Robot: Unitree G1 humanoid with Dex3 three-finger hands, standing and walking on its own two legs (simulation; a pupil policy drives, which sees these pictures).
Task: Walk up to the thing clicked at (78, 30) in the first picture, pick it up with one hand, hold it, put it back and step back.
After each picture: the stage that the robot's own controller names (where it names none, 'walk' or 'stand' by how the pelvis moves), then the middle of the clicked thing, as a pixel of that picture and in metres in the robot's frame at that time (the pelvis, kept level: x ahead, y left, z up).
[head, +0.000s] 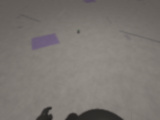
stand; (78, 31) +2.21 +0.39 -0.72
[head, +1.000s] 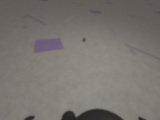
walk; (84, 39) +2.08 +0.15 -0.69
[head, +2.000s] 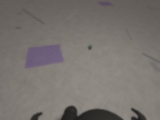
walk; (90, 46) +1.45 -0.01 -0.70
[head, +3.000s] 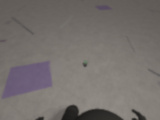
walk; (85, 63) +0.97 +0.06 -0.70
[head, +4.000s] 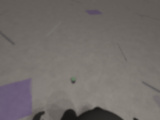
walk; (73, 80) +0.64 +0.18 -0.71
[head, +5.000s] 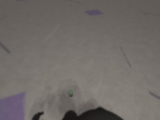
walk; (70, 93) +0.43 +0.21 -0.71
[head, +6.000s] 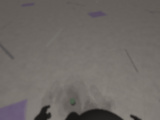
stand; (72, 102) +0.32 +0.22 -0.71
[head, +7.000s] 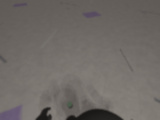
stand; (70, 105) +0.29 +0.23 -0.72
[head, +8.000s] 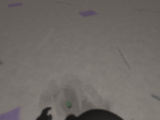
stand; (68, 104) +0.28 +0.25 -0.72
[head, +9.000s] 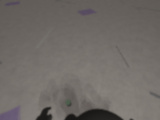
stand; (68, 103) +0.29 +0.25 -0.72
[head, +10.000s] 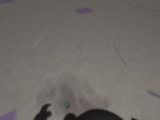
stand; (67, 104) +0.26 +0.25 -0.71
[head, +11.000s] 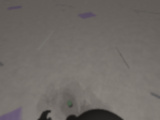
stand; (70, 104) +0.31 +0.24 -0.72
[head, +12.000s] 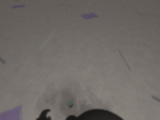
stand; (70, 104) +0.31 +0.22 -0.73
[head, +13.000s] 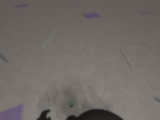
stand; (70, 103) +0.31 +0.22 -0.73
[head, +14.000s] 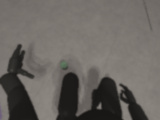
go down; (64, 66) +0.39 +0.23 -0.37
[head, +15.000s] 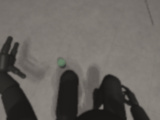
go down; (62, 63) +0.39 +0.24 -0.30
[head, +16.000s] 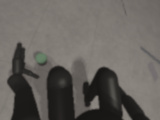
close in; (41, 59) +0.38 +0.27 -0.23
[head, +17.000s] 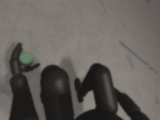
close; (26, 60) +0.39 +0.28 -0.22
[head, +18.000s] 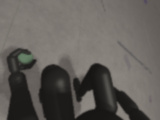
lift; (25, 59) +0.38 +0.28 -0.22
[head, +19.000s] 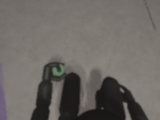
lift; (59, 72) +0.30 +0.22 -0.06
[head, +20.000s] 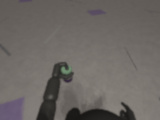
hold; (67, 74) +0.33 +0.17 +0.03
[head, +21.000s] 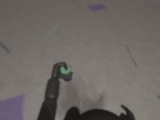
hold; (66, 73) +0.33 +0.18 +0.01
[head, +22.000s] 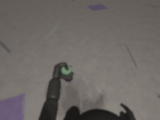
hold; (67, 74) +0.33 +0.17 +0.00
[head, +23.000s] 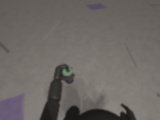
crouch; (68, 75) +0.33 +0.16 -0.01
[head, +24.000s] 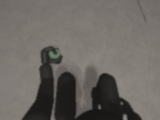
lower; (56, 57) +0.43 +0.22 -0.10
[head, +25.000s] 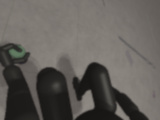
lower; (19, 55) +0.41 +0.30 -0.22
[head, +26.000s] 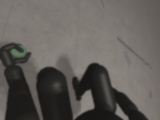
lower; (20, 55) +0.40 +0.30 -0.22
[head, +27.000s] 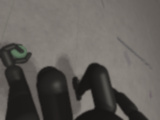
lower; (20, 55) +0.40 +0.30 -0.22
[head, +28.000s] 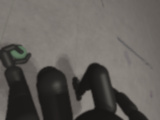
lower; (20, 55) +0.40 +0.30 -0.22
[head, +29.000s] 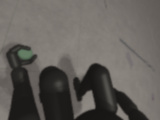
open; (25, 56) +0.39 +0.29 -0.23
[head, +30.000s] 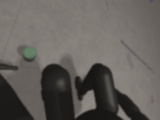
rise; (29, 55) +0.39 +0.28 -0.22
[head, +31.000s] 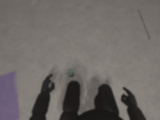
walk; (70, 73) +0.41 +0.21 -0.48
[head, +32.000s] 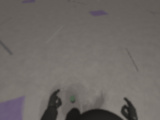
stand; (72, 99) +0.36 +0.19 -0.66
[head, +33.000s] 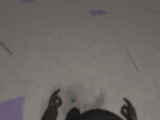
stand; (72, 98) +0.36 +0.19 -0.66
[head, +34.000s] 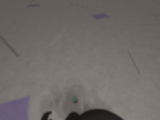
stand; (75, 99) +0.37 +0.19 -0.72
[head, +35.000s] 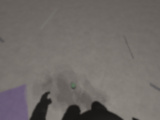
walk; (73, 86) +0.40 +0.15 -0.71
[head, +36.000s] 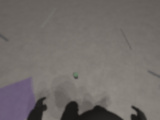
walk; (75, 75) +0.56 +0.18 -0.70
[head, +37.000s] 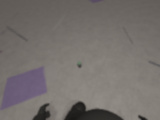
walk; (79, 64) +0.86 +0.26 -0.70
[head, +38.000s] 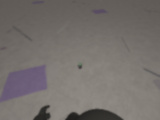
stand; (80, 65) +0.99 +0.19 -0.71
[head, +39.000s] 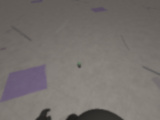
stand; (79, 65) +0.99 +0.21 -0.72
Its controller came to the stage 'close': yes
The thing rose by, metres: 0.71
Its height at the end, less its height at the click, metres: +0.00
